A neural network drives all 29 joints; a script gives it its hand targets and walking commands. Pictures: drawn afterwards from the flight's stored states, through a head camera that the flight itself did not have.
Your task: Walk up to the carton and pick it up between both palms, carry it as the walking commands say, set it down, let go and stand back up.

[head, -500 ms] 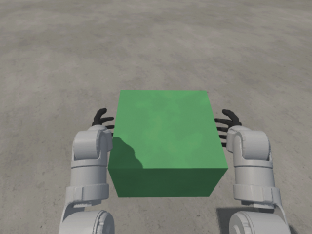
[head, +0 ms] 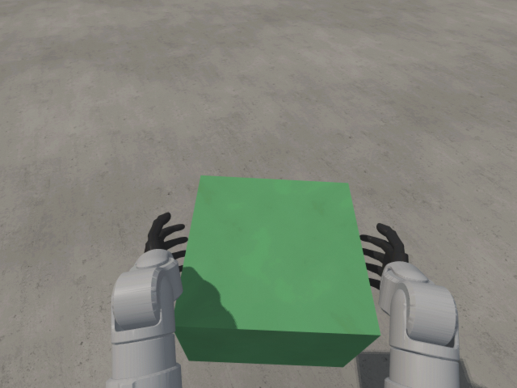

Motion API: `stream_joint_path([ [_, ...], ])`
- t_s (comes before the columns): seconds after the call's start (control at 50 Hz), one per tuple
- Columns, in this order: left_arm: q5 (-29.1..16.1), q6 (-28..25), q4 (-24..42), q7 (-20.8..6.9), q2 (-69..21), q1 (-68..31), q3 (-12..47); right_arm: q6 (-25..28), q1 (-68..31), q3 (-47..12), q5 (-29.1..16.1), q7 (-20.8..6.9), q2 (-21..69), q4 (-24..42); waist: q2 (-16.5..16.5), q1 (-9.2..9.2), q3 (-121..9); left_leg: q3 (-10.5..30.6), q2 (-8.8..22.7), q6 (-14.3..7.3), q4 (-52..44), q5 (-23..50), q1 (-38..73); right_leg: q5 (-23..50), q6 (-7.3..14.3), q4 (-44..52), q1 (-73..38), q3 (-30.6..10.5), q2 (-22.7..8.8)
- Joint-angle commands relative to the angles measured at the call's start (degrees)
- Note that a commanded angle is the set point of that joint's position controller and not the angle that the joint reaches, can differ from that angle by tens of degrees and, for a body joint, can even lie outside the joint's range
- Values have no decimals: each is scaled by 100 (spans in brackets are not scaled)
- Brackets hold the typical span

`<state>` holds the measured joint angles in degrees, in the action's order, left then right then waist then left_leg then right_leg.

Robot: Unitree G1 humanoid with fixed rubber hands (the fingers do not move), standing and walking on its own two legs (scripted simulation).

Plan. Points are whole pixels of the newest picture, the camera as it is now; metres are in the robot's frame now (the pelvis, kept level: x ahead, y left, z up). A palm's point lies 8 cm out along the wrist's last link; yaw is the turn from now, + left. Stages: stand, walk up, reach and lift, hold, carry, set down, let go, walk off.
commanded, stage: carry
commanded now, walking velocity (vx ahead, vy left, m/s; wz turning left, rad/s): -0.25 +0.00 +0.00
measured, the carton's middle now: (270, 269) +0.33 +0.01 +0.00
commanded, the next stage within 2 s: none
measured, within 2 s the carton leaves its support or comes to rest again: neither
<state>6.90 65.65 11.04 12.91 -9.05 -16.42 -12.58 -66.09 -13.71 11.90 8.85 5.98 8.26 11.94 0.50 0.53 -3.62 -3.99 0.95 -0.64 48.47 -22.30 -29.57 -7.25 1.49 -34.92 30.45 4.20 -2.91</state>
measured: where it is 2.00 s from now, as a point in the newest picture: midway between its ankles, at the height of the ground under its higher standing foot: outside the picture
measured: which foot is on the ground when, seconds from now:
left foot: up 0.00-0.08, down 0.10-0.44, up 0.46-0.76, down 0.78-1.00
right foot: down 0.00-0.12, up 0.14-0.40, down 0.42-0.78, up 0.80-1.00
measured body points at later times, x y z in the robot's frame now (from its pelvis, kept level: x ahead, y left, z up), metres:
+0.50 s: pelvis -0.12 -0.02 +0.01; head -0.12 -0.04 +0.46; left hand +0.17 +0.14 +0.09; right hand +0.17 -0.19 +0.07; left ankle -0.06 +0.11 -0.69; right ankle -0.13 -0.13 -0.72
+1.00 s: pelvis -0.29 +0.01 +0.02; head -0.31 +0.03 +0.47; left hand -0.02 +0.20 +0.09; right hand +0.00 -0.14 +0.10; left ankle -0.26 +0.10 -0.72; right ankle -0.31 -0.14 -0.68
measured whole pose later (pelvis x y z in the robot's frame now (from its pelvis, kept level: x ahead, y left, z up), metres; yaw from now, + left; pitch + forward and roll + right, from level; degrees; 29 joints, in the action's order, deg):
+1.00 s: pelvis -0.29 +0.01 +0.02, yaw -1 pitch +3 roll -2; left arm 5.7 66.6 13.9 13.9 -7.9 -10.9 -10.5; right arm -66.5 -11.2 9.6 8.6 5.8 8.0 11.5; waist 0.7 2.5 -7.2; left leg -3.7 1.7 -2.3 30.3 -12.9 -20.7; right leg -24.6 -2.9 -46.4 23.7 1.2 -1.4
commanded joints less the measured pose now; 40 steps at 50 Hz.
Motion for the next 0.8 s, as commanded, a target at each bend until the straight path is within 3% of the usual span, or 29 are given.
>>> stream_joint_path([
  [0.0, -2582, 242, -75, -2643, -5199, -2762, 4354, -33, -3039, -4504, -2618, -1803, 5263, 199, 976, -41, -1819, 104, 59, -71, -638, -96, 673, 953, 317, 1191, -1281, -1128, -1243],
  [0.02, -2560, 249, -126, -2597, -5278, -2754, 4404, -67, -2877, -4421, -2645, -1823, 5325, -19, 417, -22, -1838, 63, -10, -44, -1429, 163, 895, 1227, 337, 978, -1400, -1065, -1138],
  [0.06, -2469, 176, 14, -2566, -5195, -2790, 4379, -48, -3150, -4386, -2664, -1840, 5236, 196, 324, 22, -1975, 771, 519, -241, -2073, 618, 1660, 294, -94, 624, -802, -801, -782],
  [0.08, -2315, 216, -227, -2521, -5039, -2258, 4316, -100, -2617, -4296, -2604, -1866, 5048, -17, -592, 44, -1945, 1978, 1490, -505, -2466, 1597, 2065, -667, -295, -152, -166, -535, -374],
  [0.1, -2457, 213, -74, -2561, -5222, -2573, 4365, -32, -2893, -4376, -2573, -1888, 4944, 244, -1603, -113, -1655, 2313, 2265, -1106, -2685, 2549, 1505, -2080, -311, -1405, 342, -81, -5],
  [0.12, -2527, 215, 65, -2531, -5318, -2896, 4520, -88, -2873, -4187, -2524, -1925, 5134, 1, -1593, -171, -1207, 2107, 2334, -1305, -2759, 3100, 809, -2307, -259, -2735, 197, -354, 34],
  [0.14, -2471, 206, -63, -2535, -5302, -2813, 4546, -103, -2521, -4191, -2420, -1923, 5063, -115, -1159, -114, -1330, 1783, 1916, -1147, -2611, 3336, 916, -2115, -220, -3307, 223, -633, 198],
  [0.16, -2485, 141, 60, -2538, -5372, -2920, 4630, -70, -2737, -4192, -2408, -1923, 5107, 86, -536, -90, -1312, 1399, 1719, -1085, -2443, 3350, 989, -1921, -278, -3635, 338, -573, 181],
  [0.2, -2637, 132, 242, -2548, -5435, -3148, 4672, -84, -2740, -4238, -2416, -1887, 5147, 83, -448, -41, -1289, 1114, 1615, -960, -2264, 3483, 1104, -1859, -298, -3299, 394, -472, 128],
  [0.22, -2633, 157, 125, -2546, -5384, -2853, 4634, -57, -2919, -4341, -2516, -1830, 5206, 329, -513, -9, -1425, 940, 1390, -787, -2008, 3790, 1731, -1865, -324, -2701, 528, -442, 105],
  [0.28, -2792, 197, 414, -2493, -5165, -3001, 4760, -29, -2655, -4167, -2473, -1784, 5089, 258, -1767, -33, -1738, 1269, 1596, -820, -2054, 4426, 2317, -2148, -351, -1282, 115, -198, 196],
  [0.32, -2704, 260, 131, -2498, -4998, -2436, 4636, -112, -1863, -4069, -2201, -1744, 4852, -68, -1351, -89, -2129, 1418, 1666, -822, -2128, 4320, 2560, -1903, -347, -538, -414, 166, 486],
  [0.36, -2736, 254, 38, -2585, -5042, -2374, 4660, -50, -2073, -4108, -2166, -1688, 4873, 58, -1116, -34, -2398, 960, 1293, -465, -1496, 4867, 2773, -427, -329, 1200, -1260, -49, 190],
  [0.38, -2733, 216, 154, -2634, -5042, -2545, 4639, 30, -2343, -4219, -2203, -1695, 4888, 297, -683, -48, -2154, 858, 1057, -199, -1302, 4086, 1775, 500, -284, 1088, -1876, -469, -262],
  [0.4, -2786, 213, 122, -2649, -5104, -2617, 4623, 21, -2643, -4314, -2386, -1690, 5118, 330, 384, -39, -1930, 635, 735, 85, -917, 2048, 788, 2510, -13, 964, -2450, -1290, -951],
  [0.42, -2791, 214, 124, -2668, -5152, -2463, 4598, 3, -2277, -4172, -2255, -1694, 5088, 256, 1027, -15, -1906, -3, 153, 274, -41, -193, -102, 4756, 391, 748, -2869, -1801, -1854],
  [0.44, -2712, 157, 127, -2696, -5264, -2502, 4502, 7, -2870, -4317, -2471, -1677, 5327, 529, 1739, 61, -1839, 39, -23, 198, 1015, -1378, -260, 5055, 982, 937, -2393, -2029, -2277],
  [0.48, -2636, 204, 11, -2704, -5247, -2383, 4460, 34, -2885, -4462, -2467, -1704, 5104, 417, 657, 11, -1481, 452, -17, 103, 1957, -820, 15, 2553, 787, 1294, -1464, -1460, -1722],
  [0.5, -2518, 183, -119, -2667, -5218, -2309, 4335, 14, -2835, -4570, -2623, -1752, 5283, 226, 771, 19, -1105, 378, 12, 132, 2038, -555, -128, 1874, 660, 1336, -1160, -1301, -1591],
  [0.52, -2475, 135, -22, -2664, -5178, -2396, 4312, 22, -3001, -4636, -2613, -1756, 5248, 331, 1076, -20, -1037, 426, 64, 138, 1837, -484, -373, 1899, 570, 1238, -1522, -1195, -1400],
  [0.54, -2546, 126, 59, -2668, -5162, -2336, 4334, 32, -2647, -4573, -2562, -1726, 5159, 238, 899, -32, -1220, 360, -4, 199, 1588, -371, -570, 2625, 516, 948, -2058, -992, -1286],
  [0.58, -2500, 79, 303, -2617, -5017, -2348, 4319, 20, -2729, -4609, -2672, -1705, 5120, 471, 1229, 3, -1553, 106, -92, 247, 773, -496, -329, 2781, 545, 827, -2359, -1081, -1279],
  [0.62, -2425, 87, 442, -2537, -4998, -2200, 4377, 8, -2554, -4596, -2730, -1751, 5029, 583, 882, 25, -1669, -27, -171, 205, 10, -655, 111, 3597, 631, 715, -2328, -1027, -1300],
  [0.66, -2231, 198, -117, -2548, -4918, -1854, 4209, -95, -2614, -4470, -2751, -1759, 5069, 239, 1085, 53, -1809, -181, -353, 135, -345, -598, 632, 1726, 608, 1240, -2071, -1548, -1464],
  [0.68, -2147, 232, -260, -2537, -4931, -1619, 4139, -127, -2555, -4553, -2722, -1766, 5019, 294, 1269, 23, -1876, -95, -270, 57, -809, -301, 798, 1367, 554, 1266, -1978, -1426, -1439],
  [0.72, -2213, 155, -5, -2487, -4999, -1920, 4304, -117, -2711, -4538, -2722, -1835, 5039, 363, 768, -47, -2100, 81, -30, 32, -2430, 684, 1424, 1505, 309, 925, -1999, -1115, -1136],
  [0.74, -2318, 90, 301, -2476, -5057, -2231, 4404, -104, -2669, -4543, -2730, -1850, 5058, 440, 585, -35, -1956, 630, 435, 7, -2850, 1083, 1871, 719, 32, 469, -1414, -868, -856],
  [0.76, -2267, 128, 263, -2454, -4959, -2109, 4367, -128, -2544, -4430, -2750, -1878, 5060, 222, -778, 4, -1992, 1887, 1568, -302, -2980, 2055, 2518, -773, -280, -182, -485, -425, -343],
  [0.78, -2343, 131, 447, -2460, -4998, -2364, 4485, -113, -2263, -4385, -2611, -1900, 5117, -15, -1554, -71, -1471, 1896, 2312, -850, -2934, 3264, 2176, -1987, -365, -964, 26, -54, -64],
])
